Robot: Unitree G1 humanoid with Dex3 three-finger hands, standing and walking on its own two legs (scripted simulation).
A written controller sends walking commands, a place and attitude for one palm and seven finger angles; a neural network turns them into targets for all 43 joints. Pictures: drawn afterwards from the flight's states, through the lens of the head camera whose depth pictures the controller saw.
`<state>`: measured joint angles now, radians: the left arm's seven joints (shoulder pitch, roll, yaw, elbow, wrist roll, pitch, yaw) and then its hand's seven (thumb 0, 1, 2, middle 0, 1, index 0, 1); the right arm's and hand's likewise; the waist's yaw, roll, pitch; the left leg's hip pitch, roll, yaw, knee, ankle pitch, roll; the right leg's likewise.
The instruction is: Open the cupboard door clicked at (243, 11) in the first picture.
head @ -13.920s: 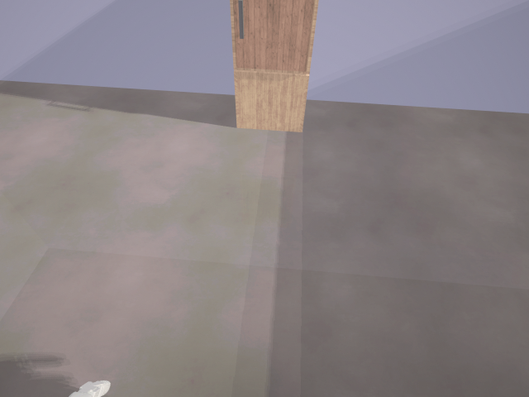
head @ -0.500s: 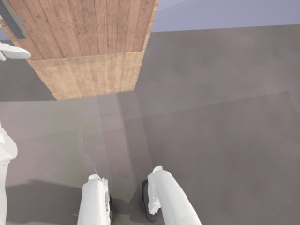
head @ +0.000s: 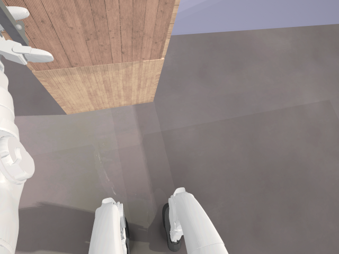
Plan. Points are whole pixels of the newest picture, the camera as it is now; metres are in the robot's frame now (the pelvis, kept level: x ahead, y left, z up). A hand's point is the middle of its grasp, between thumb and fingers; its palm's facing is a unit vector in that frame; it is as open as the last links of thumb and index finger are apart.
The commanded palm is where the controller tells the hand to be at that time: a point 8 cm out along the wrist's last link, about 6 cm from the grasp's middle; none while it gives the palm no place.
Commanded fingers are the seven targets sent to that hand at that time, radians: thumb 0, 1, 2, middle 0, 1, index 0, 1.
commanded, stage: slide the fingers in behind the handle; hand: left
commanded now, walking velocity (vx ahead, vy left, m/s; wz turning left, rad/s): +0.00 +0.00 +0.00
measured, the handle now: out of the picture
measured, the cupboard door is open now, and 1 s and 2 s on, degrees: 0 0 32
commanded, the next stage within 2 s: close the thumb around the handle in 0.32 s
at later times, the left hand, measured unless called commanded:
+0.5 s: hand (16, 31) +0.56 +0.24 +0.05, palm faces +0.10 -0.99 -0.02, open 13.9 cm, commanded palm +0.55 +0.25 +0.05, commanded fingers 0.00 -0.22 0.42 -0.32 -1.23 -0.32 -1.23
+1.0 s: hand (14, 33) +0.56 +0.24 +0.05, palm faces +0.12 -0.99 -0.02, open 6.2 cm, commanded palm +0.55 +0.25 +0.05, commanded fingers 0.00 0.90 0.90 -0.40 -1.35 -0.40 -1.35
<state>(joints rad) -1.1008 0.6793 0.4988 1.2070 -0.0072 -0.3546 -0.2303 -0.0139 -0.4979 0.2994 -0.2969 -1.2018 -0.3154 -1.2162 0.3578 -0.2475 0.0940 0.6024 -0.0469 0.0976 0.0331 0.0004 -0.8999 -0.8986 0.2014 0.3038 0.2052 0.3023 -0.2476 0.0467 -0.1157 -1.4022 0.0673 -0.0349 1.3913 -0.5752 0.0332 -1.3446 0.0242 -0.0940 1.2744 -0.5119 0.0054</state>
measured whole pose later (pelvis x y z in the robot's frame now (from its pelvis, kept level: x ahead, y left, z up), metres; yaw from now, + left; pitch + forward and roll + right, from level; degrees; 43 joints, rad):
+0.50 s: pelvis +0.00 +0.00 +0.00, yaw +0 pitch +33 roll -7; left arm -1.07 0.67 0.47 1.18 -0.01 -0.36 -0.24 -0.01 -0.48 0.31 -0.30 -1.20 -0.30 -1.20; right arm 0.35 -0.26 0.08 0.61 -0.04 0.10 0.04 0.00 -0.90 -0.90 0.20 0.30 0.20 0.30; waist -0.24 0.04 -0.12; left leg -1.39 0.06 -0.04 1.39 -0.57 0.03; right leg -1.33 0.02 -0.10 1.27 -0.51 0.01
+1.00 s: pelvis +0.00 +0.00 +0.00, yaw +0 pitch +33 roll -7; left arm -1.07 0.69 0.50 1.21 -0.01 -0.39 -0.24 0.00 0.63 0.78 -0.38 -1.32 -0.38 -1.32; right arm 0.35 -0.26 0.09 0.61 -0.04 0.09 0.03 0.00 -0.90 -0.90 0.20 0.30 0.20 0.30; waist -0.24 0.04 -0.11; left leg -1.40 0.07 -0.03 1.40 -0.57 0.03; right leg -1.35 0.03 -0.09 1.28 -0.51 0.00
